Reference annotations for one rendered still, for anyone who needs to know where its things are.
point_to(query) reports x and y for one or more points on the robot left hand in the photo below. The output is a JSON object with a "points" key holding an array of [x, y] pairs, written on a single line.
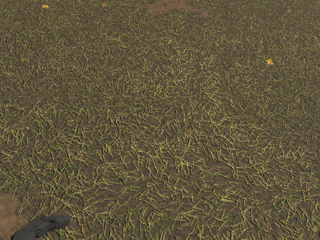
{"points": [[41, 225]]}

